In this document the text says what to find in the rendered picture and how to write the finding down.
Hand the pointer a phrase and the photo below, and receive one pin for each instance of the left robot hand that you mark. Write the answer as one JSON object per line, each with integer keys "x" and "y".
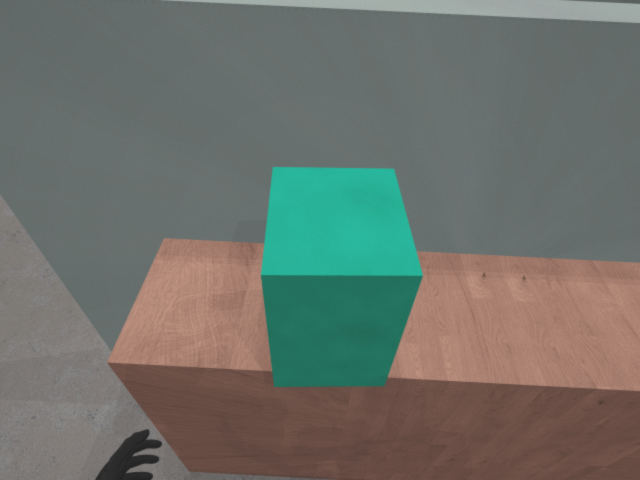
{"x": 122, "y": 460}

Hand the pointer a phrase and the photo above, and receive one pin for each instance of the carton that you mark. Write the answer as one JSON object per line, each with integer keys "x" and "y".
{"x": 340, "y": 274}

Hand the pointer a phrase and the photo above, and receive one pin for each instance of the pedestal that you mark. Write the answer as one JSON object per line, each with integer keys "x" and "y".
{"x": 509, "y": 368}

